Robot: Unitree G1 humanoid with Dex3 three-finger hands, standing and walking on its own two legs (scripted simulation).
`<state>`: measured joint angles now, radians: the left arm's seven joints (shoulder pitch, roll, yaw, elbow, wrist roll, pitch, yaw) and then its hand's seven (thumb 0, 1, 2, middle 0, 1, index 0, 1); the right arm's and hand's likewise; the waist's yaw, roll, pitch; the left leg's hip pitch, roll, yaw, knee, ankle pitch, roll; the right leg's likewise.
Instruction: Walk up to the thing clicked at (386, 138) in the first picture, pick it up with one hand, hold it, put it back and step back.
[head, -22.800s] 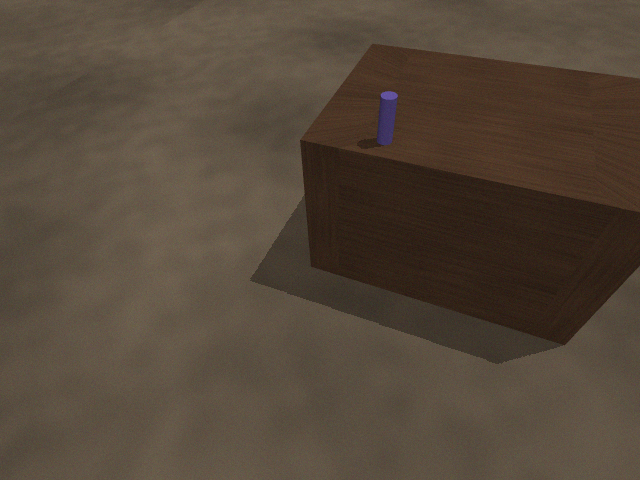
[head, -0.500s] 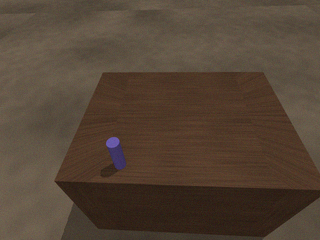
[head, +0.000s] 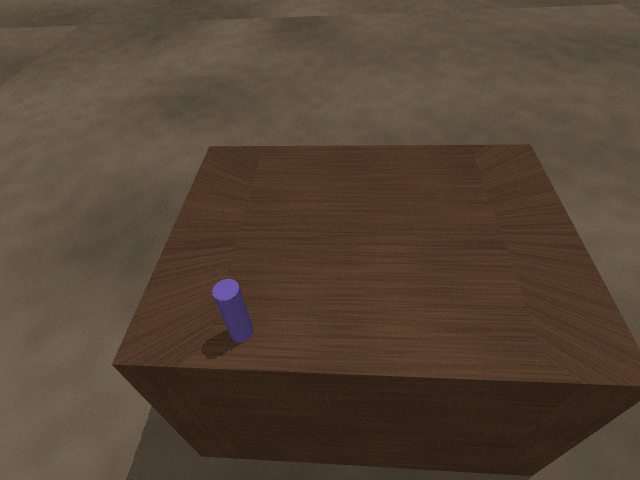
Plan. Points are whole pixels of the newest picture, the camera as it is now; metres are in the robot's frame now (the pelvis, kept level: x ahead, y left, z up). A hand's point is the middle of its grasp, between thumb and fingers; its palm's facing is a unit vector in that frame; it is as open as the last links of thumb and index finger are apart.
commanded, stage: home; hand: left
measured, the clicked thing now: (234, 312) +0.42 +0.18 -0.11
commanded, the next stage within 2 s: stand in 0.70 s
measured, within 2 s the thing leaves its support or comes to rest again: neither
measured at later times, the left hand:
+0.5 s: hand out of the picture +0.08 +0.25 -0.15, palm faces +0.00 -0.93 -0.36, open 17.7 cm
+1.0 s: hand out of the picture +0.07 +0.25 -0.15, palm faces +0.00 -0.93 -0.36, open 15.9 cm
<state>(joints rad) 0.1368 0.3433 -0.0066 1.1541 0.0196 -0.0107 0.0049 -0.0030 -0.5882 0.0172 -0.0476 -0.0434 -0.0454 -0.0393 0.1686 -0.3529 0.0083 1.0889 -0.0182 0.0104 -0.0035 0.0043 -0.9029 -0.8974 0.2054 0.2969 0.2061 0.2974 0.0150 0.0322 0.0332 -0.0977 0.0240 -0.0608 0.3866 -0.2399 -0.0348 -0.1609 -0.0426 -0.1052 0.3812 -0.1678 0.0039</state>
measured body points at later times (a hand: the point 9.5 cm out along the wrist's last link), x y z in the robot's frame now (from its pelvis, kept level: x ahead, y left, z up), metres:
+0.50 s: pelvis +0.01 +0.00 +0.00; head +0.01 -0.01 +0.45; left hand +0.08 +0.30 -0.12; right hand +0.08 -0.30 -0.14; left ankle -0.01 +0.14 -0.74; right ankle +0.03 -0.12 -0.74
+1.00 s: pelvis +0.01 +0.00 +0.00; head +0.01 -0.02 +0.45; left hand +0.07 +0.30 -0.12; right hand +0.07 -0.30 -0.14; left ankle -0.01 +0.14 -0.74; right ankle +0.03 -0.12 -0.74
